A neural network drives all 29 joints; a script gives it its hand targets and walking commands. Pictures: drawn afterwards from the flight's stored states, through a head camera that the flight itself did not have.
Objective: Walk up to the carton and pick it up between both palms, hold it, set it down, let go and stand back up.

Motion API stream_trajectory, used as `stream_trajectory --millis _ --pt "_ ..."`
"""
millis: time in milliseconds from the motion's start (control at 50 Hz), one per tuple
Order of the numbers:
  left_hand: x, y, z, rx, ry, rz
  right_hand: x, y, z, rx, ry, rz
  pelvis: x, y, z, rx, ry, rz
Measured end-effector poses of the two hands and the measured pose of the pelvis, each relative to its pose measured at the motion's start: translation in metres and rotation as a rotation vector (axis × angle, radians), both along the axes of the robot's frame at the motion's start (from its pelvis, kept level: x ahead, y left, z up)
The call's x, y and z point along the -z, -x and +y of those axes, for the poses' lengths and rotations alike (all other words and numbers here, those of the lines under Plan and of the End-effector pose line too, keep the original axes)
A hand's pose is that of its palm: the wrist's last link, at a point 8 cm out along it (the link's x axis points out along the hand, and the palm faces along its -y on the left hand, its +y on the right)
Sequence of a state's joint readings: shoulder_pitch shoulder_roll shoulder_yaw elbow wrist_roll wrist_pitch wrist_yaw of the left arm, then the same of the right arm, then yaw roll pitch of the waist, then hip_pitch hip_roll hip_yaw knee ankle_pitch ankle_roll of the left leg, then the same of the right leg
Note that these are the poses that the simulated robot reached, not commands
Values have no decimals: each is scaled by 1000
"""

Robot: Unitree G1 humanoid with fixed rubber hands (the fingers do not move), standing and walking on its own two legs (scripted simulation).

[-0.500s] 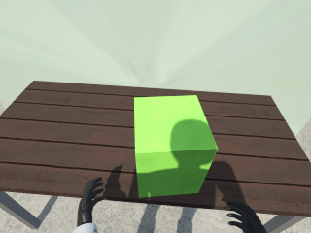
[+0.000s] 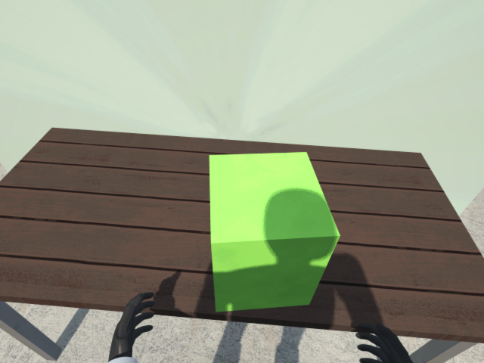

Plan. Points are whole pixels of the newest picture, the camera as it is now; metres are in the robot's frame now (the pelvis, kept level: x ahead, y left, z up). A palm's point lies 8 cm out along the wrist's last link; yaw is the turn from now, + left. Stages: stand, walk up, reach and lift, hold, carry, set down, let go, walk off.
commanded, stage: set down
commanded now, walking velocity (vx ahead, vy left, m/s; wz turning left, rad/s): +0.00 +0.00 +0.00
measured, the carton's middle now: (260, 232) +0.41 +0.02 -0.02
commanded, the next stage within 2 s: let go in 1.54 s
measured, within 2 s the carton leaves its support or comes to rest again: neither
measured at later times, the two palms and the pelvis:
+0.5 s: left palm (116, 353) +0.17 +0.23 -0.06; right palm out of the picture +0.19 -0.22 -0.07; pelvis +0.01 +0.00 +0.00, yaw +0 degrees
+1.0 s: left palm out of the picture +0.16 +0.25 -0.08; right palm out of the picture +0.18 -0.22 -0.08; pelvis +0.01 +0.01 +0.00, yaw +0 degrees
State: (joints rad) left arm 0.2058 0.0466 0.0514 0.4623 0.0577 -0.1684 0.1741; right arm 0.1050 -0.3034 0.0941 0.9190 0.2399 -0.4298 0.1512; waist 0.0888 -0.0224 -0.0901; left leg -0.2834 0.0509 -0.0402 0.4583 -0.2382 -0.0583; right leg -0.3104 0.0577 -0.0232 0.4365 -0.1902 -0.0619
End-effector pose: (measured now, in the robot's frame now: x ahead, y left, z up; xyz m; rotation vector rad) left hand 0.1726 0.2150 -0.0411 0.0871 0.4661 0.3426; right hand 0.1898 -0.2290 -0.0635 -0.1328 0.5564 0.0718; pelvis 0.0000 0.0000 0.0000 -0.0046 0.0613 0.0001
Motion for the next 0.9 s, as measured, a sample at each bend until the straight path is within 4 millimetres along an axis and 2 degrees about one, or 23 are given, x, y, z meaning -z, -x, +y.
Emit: stream_trajectory --millis 320,740,900 --pt "14 2 13 54 0 103 6 0 0 58 27 44 0 -7 3 -2 1 -4" --pt "30 11 26 99 9 222 16 7 15 162 4 89 -1 -12 5 -4 2 -28" --pt "34 15 31 108 9 260 18 10 15 190 10 107 -1 -12 6 -5 2 -31"
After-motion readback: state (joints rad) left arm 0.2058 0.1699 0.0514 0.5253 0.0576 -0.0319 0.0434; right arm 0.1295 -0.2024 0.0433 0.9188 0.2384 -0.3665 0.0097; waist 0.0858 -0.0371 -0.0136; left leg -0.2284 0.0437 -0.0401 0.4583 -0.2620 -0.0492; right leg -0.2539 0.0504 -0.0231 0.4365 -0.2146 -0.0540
